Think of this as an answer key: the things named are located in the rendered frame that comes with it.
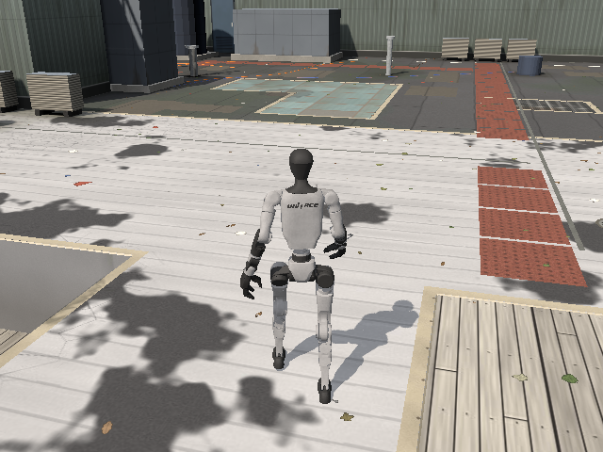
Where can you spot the right robot forearm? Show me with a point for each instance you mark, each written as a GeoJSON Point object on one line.
{"type": "Point", "coordinates": [341, 242]}

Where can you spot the humanoid robot head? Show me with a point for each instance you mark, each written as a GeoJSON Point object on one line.
{"type": "Point", "coordinates": [300, 162]}

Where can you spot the robot left upper arm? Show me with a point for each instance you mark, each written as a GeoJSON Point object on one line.
{"type": "Point", "coordinates": [272, 199]}

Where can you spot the right robot hand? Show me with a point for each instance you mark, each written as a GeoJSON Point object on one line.
{"type": "Point", "coordinates": [333, 247]}

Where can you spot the left robot hand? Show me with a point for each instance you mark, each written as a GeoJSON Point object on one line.
{"type": "Point", "coordinates": [245, 284]}

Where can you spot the right robot foot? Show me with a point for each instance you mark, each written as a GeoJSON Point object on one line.
{"type": "Point", "coordinates": [324, 395]}

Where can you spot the robot right upper arm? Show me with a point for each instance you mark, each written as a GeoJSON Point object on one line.
{"type": "Point", "coordinates": [335, 213]}

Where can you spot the left robot forearm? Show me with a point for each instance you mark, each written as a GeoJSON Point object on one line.
{"type": "Point", "coordinates": [254, 256]}

